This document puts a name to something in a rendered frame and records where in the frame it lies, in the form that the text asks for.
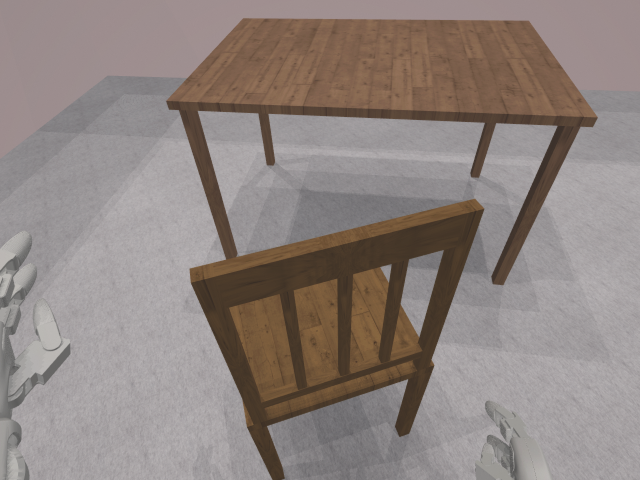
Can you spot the left robot hand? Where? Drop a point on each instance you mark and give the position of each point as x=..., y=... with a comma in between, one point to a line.
x=40, y=360

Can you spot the chair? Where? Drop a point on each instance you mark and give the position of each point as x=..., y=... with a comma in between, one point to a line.
x=313, y=323

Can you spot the table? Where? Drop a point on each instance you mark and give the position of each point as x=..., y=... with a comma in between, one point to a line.
x=485, y=71

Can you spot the left robot forearm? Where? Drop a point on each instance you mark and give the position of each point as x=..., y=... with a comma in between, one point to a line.
x=12, y=463

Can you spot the right robot hand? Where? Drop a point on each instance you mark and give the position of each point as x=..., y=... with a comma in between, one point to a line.
x=523, y=459

